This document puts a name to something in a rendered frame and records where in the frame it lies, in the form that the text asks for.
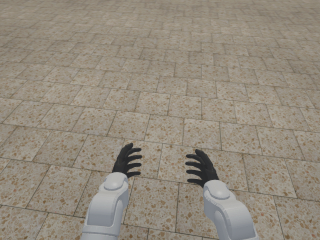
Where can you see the robot left forearm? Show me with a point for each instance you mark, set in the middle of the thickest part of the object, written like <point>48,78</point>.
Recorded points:
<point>105,211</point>

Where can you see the right robot hand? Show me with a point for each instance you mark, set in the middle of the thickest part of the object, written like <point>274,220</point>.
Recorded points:
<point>207,172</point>

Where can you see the left robot hand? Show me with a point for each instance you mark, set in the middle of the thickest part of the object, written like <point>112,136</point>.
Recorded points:
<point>121,165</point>

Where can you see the robot right forearm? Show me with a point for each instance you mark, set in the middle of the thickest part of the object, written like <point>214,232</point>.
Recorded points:
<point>231,217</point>

